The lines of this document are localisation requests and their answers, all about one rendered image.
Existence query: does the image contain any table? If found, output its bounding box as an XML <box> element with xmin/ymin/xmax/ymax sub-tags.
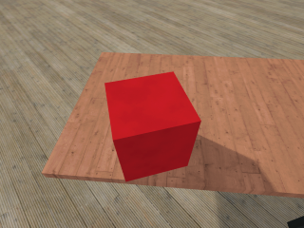
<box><xmin>42</xmin><ymin>52</ymin><xmax>304</xmax><ymax>228</ymax></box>

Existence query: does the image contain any carton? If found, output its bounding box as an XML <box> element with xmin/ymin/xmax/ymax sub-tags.
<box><xmin>104</xmin><ymin>71</ymin><xmax>201</xmax><ymax>181</ymax></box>

